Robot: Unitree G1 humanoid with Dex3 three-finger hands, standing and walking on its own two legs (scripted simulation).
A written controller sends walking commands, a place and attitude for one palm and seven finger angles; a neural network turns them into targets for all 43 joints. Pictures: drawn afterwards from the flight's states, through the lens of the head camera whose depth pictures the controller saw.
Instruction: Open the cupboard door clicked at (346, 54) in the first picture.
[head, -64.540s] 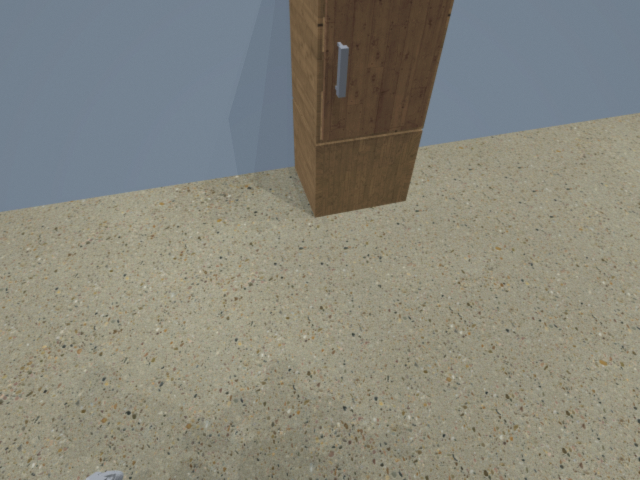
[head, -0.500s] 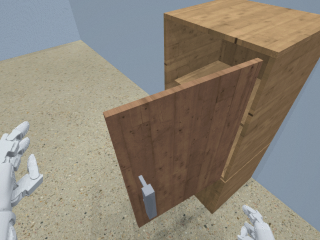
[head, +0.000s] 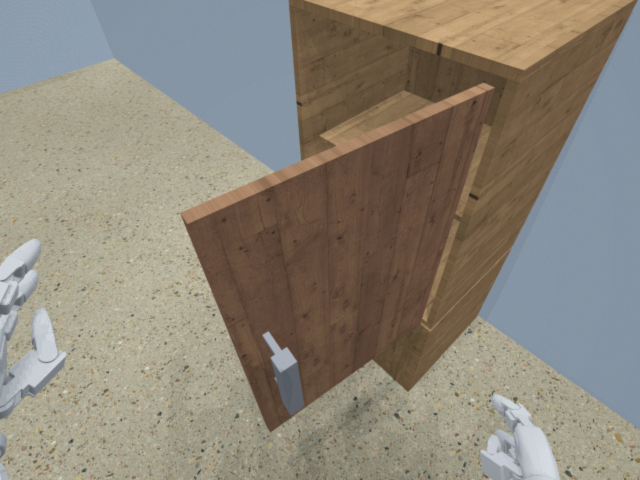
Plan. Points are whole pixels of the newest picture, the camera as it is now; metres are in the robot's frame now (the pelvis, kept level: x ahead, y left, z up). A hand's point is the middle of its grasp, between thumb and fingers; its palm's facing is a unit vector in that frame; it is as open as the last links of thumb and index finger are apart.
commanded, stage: step back with the hand held close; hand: left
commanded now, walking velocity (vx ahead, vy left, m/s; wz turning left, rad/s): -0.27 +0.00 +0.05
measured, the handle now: (281, 372) +0.29 +0.08 -0.08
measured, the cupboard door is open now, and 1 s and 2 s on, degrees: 82 82 82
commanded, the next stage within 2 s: stop stepping back and stand still in 1.20 s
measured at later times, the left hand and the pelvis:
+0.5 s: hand out of the picture +0.11 +0.28 +0.15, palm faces +0.48 -0.75 -0.46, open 7.4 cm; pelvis -0.08 +0.01 -0.02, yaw +2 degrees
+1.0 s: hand out of the picture +0.01 +0.29 +0.15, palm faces +0.53 -0.72 -0.45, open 7.4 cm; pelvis -0.15 +0.01 -0.01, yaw +7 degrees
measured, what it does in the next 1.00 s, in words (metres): walks backwards: left foot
